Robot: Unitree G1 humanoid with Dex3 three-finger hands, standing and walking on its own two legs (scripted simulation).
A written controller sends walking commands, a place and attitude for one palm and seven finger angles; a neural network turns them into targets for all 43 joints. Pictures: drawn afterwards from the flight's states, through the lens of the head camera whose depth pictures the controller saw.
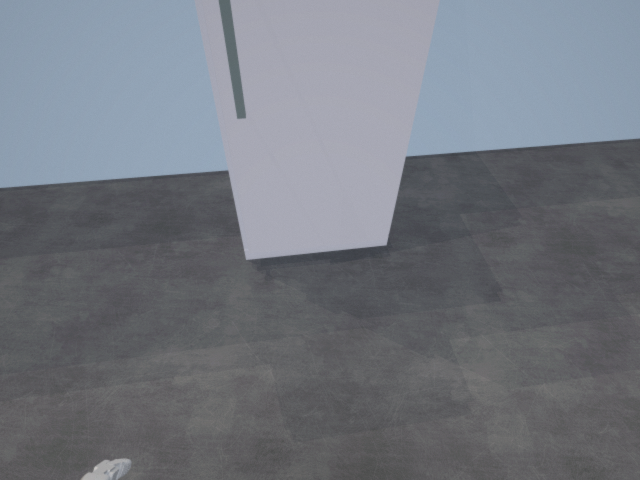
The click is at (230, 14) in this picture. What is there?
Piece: fridge door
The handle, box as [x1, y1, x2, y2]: [219, 0, 245, 118]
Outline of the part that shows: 219,0 237,118 245,117 230,3 229,0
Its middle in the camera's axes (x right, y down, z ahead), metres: -0.21 -0.49 +0.87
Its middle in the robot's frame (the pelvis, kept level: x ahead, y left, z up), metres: +0.99 +0.26 +0.16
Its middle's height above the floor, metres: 0.93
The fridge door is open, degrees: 0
